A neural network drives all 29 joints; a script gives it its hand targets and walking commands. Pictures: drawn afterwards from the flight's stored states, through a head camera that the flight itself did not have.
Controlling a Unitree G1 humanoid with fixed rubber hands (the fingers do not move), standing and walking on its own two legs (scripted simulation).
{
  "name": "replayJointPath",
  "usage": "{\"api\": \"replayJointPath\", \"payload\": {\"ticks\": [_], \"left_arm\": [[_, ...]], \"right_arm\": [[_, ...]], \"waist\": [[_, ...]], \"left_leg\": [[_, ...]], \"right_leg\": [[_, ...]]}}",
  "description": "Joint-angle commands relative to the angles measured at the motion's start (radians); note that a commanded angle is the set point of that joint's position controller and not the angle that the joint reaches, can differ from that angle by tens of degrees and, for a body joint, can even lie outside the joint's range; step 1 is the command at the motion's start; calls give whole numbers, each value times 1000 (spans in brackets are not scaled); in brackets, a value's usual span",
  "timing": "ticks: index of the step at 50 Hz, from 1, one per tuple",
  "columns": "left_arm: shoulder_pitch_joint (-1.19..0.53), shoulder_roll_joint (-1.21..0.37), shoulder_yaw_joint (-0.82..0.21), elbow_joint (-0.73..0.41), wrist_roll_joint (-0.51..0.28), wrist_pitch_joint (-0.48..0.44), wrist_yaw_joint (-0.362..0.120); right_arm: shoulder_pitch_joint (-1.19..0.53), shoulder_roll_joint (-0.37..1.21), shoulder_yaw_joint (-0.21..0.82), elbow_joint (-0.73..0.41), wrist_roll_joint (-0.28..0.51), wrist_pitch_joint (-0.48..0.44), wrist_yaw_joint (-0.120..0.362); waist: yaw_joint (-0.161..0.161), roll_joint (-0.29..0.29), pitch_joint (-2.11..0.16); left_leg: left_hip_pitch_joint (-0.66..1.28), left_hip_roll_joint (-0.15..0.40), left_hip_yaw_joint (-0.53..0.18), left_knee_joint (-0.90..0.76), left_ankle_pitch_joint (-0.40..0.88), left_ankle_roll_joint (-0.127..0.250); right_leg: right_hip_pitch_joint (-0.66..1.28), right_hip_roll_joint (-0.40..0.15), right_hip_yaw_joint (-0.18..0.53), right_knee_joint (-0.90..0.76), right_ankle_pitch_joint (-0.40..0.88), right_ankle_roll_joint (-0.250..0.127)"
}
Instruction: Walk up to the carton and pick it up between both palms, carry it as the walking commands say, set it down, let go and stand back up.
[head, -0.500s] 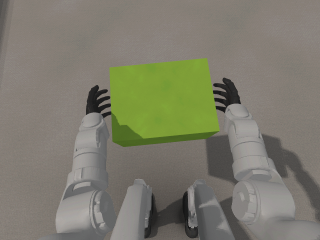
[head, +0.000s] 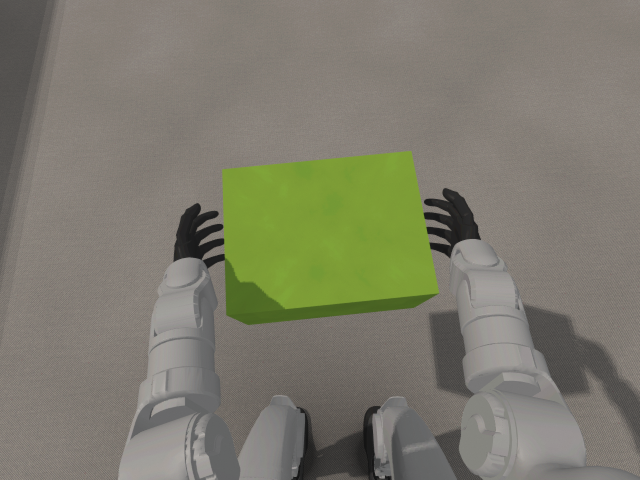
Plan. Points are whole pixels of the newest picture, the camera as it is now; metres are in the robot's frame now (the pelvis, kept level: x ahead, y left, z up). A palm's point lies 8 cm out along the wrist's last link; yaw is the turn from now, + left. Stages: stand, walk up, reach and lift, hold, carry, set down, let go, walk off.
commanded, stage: reach and lift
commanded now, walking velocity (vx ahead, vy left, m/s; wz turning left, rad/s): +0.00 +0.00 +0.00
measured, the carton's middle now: (324, 243) +0.43 +0.03 -0.12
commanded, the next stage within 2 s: none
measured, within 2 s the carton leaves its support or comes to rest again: neither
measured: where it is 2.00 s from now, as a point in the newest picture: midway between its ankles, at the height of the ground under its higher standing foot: (335, 467)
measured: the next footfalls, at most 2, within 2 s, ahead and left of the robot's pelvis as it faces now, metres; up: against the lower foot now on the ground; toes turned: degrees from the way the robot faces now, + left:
none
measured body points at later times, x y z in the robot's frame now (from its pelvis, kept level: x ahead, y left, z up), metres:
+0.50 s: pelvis +0.02 +0.00 +0.05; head +0.11 -0.01 +0.50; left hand +0.36 +0.20 +0.03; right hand +0.39 -0.16 +0.02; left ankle +0.06 +0.11 -0.66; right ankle +0.06 -0.11 -0.66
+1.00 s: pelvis +0.04 +0.00 +0.08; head +0.04 -0.01 +0.53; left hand +0.34 +0.20 +0.10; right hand +0.38 -0.16 +0.10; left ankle +0.06 +0.11 -0.66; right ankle +0.06 -0.11 -0.66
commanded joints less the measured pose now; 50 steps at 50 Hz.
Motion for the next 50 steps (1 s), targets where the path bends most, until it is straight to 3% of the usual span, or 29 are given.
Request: {"api": "replayJointPath", "payload": {"ticks": [1, 18, 36, 50], "left_arm": [[-574, -916, -567, -5, -162, -13, -419], [-445, -929, -597, -64, -148, 32, -439], [-349, -931, -637, -129, -166, 100, -426], [-291, -919, -702, -271, -191, 198, -401]], "right_arm": [[-574, 958, 523, -33, 172, -42, 347], [-448, 974, 558, -88, 158, -7, 362], [-348, 972, 586, -152, 166, 64, 366], [-294, 952, 624, -271, 202, 158, 365]], "waist": [[10, -17, -699], [16, -13, -561], [15, 0, -378], [13, 11, -224]], "left_leg": [[419, -88, -20, -127, 260, 3], [636, -75, -28, -322, 322, 2], [843, -63, -31, -500, 347, -10], [1023, -55, -45, -604, 362, -15]], "right_leg": [[458, 80, 42, -128, 236, -21], [675, 64, 55, -322, 298, -20], [918, 54, 56, -511, 319, -13], [1026, 47, 54, -608, 297, -13]]}}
